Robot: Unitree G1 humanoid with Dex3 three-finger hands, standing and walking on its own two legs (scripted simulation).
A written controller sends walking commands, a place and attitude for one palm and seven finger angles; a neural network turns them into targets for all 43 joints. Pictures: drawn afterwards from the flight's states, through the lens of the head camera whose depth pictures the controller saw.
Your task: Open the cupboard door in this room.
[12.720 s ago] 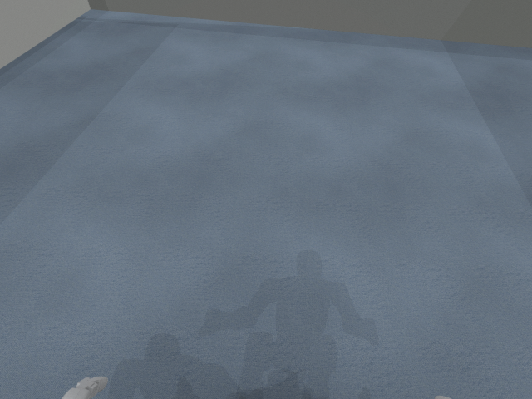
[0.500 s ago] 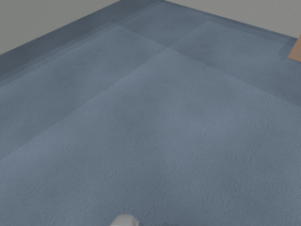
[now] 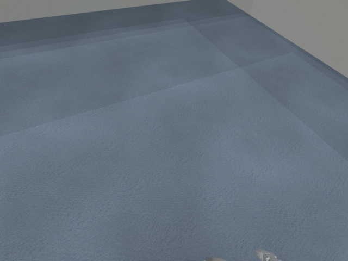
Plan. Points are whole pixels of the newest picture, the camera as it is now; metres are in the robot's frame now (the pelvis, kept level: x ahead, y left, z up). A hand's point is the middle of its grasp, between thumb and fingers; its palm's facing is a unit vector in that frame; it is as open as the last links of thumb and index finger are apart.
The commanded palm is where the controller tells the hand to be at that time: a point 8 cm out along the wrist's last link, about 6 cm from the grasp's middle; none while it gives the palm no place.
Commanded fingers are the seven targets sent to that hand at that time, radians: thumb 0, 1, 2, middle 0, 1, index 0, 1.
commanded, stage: turn or walk to find it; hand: left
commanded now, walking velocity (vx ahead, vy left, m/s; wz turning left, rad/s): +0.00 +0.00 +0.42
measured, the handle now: out of the picture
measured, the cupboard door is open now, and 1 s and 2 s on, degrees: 0 0 0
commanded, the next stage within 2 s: none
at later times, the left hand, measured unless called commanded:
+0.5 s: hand out of the picture +0.07 +0.14 -0.14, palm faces +0.15 -0.95 -0.29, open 7.4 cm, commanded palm none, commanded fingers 0.00 0.90 0.90 -0.20 -0.30 -0.20 -0.30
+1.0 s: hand out of the picture -0.17 +0.11 -0.18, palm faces +0.47 -0.84 -0.25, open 7.4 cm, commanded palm none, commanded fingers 0.00 0.90 0.90 -0.20 -0.30 -0.20 -0.30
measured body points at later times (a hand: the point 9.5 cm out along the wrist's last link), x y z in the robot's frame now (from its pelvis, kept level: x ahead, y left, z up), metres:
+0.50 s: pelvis -0.03 -0.07 +0.00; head +0.01 -0.10 +0.44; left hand +0.06 +0.19 -0.12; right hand +0.00 -0.31 -0.18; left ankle -0.03 +0.07 -0.71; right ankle -0.02 -0.15 -0.74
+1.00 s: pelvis -0.07 -0.06 -0.01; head -0.03 -0.04 +0.44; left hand -0.19 +0.16 -0.16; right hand +0.15 -0.25 -0.14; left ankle -0.14 +0.04 -0.73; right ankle -0.02 -0.15 -0.74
